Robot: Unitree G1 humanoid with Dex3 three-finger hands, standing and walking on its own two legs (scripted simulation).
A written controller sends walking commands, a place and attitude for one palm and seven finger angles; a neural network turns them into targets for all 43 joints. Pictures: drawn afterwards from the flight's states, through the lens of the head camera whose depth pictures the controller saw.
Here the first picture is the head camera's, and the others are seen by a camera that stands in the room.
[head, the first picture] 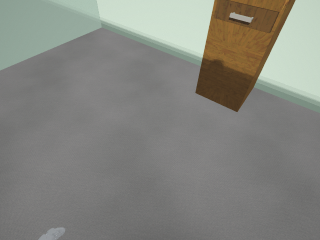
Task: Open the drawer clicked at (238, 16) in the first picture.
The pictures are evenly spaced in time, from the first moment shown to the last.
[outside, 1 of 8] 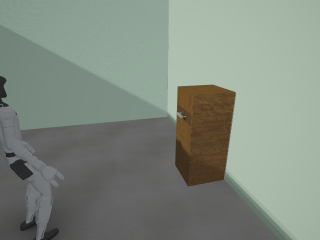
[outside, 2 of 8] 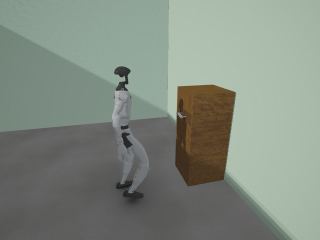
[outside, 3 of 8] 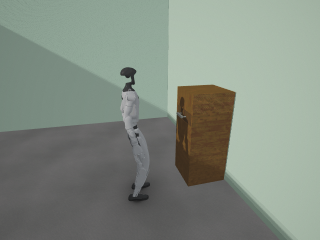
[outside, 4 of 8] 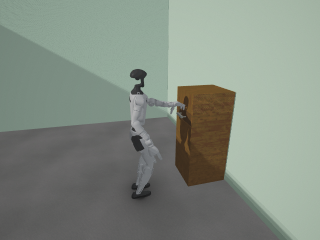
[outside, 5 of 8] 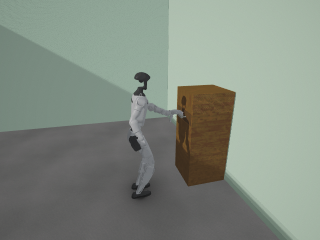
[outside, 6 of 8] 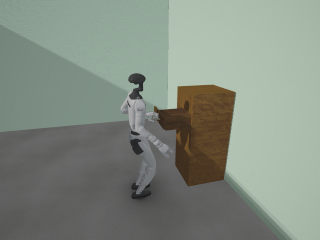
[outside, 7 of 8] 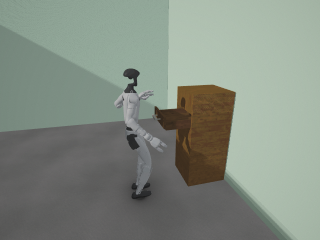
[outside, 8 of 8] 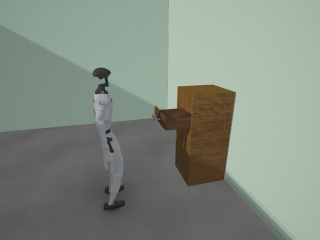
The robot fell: no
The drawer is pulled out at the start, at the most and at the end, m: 0.00 0.30 0.28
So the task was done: yes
